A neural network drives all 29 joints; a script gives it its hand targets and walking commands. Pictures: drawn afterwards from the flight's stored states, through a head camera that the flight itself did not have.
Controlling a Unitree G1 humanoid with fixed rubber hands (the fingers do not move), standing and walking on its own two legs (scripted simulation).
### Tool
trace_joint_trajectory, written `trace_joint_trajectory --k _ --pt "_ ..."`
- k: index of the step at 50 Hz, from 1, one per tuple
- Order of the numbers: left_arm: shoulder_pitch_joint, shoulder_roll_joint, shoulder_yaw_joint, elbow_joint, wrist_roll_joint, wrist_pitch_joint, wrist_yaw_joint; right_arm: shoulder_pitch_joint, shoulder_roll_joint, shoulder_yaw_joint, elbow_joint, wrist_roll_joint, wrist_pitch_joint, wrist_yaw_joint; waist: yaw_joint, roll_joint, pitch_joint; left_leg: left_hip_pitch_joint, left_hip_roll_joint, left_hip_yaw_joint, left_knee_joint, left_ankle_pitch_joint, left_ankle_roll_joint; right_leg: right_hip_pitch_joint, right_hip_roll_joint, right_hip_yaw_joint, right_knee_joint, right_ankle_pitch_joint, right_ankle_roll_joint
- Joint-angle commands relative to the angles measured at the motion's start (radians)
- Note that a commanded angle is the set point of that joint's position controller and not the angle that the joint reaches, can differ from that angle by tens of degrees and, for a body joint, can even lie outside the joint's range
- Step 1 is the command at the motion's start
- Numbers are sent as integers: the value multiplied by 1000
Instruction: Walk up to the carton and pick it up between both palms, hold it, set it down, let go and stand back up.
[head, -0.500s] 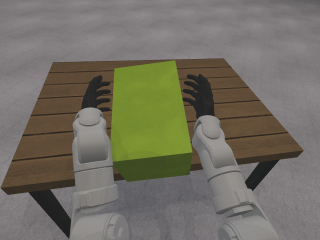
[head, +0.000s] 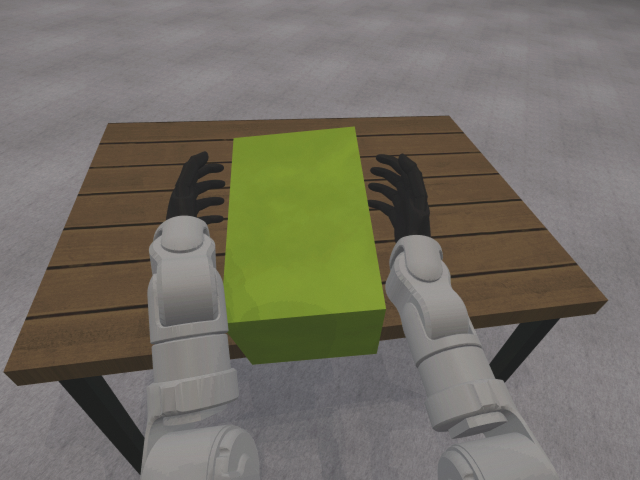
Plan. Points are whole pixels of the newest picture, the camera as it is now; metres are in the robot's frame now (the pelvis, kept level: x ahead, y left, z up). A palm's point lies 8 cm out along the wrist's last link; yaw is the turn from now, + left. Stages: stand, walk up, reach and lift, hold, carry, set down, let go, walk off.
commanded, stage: hold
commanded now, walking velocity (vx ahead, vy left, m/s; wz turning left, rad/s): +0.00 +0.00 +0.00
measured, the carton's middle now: (304, 244) +0.39 +0.01 +0.11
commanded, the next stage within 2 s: none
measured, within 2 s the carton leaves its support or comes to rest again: neither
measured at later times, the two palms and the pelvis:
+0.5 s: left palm (182, 218) +0.36 +0.15 +0.18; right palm (405, 220) +0.36 -0.11 +0.18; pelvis +0.01 +0.00 +0.00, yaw +1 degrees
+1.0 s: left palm (185, 216) +0.36 +0.14 +0.19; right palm (410, 218) +0.35 -0.11 +0.19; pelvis +0.00 +0.00 +0.00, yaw +1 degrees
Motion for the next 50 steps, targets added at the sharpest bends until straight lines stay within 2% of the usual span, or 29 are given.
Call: trace_joint_trajectory --k 1,4,5,7,9,12,16,21,31,42,45,50 --pt "-469 -346 -408 -62 -147 -66 -141 -542 340 315 -164 31 -29 112 -13 65 -347 104 -59 89 -2 127 34 19 45 -80 -31 95 23" --pt "-461 -347 -422 -76 -152 -68 -141 -535 337 326 -175 37 -31 109 -18 70 -352 113 -58 85 9 160 26 24 47 -83 -28 119 22" --pt "-495 -354 -434 -44 -158 -64 -144 -605 350 307 -203 16 -31 105 -30 60 -349 63 -63 94 1 114 17 36 41 -96 -22 83 38" --pt "-525 -361 -437 -41 -164 -66 -140 -623 360 290 -188 2 -31 113 -31 63 -339 36 -63 95 -19 58 21 23 38 -100 -21 41 36" --pt "-516 -380 -461 -71 -171 -67 -131 -619 369 304 -212 12 -36 116 -32 83 -397 70 -61 91 -2 120 13 31 43 -101 -8 93 32" --pt "-464 -367 -452 -76 -158 -53 -132 -586 360 330 -219 32 -25 104 -30 82 -413 108 -64 88 27 220 4 67 46 -98 0 181 38" --pt "-440 -351 -432 -98 -142 -34 -145 -553 333 332 -211 41 -6 95 -35 73 -366 101 -64 88 20 232 -2 78 50 -102 -4 187 39" --pt "-435 -362 -452 -118 -147 -25 -145 -546 326 334 -237 53 -4 100 -38 93 -346 115 -60 86 23 247 -14 53 55 -108 -10 158 31" --pt "-457 -359 -454 -107 -158 -28 -142 -578 342 335 -257 43 -3 102 -38 76 -361 90 -63 89 10 169 2 54 48 -106 -8 128 32" --pt "-496 -342 -405 -58 -146 -36 -150 -601 363 316 -209 22 2 105 -19 49 -348 54 -70 101 -14 89 25 62 37 -96 -12 104 42" --pt "-513 -336 -384 -30 -135 -35 -153 -608 357 292 -174 8 7 109 -19 55 -322 38 -69 107 -33 34 29 47 36 -99 -22 45 41" --pt "-521 -353 -401 -41 -146 -41 -148 -623 361 291 -186 11 -4 112 -22 67 -369 58 -66 103 -15 97 20 59 43 -103 -13 83 39"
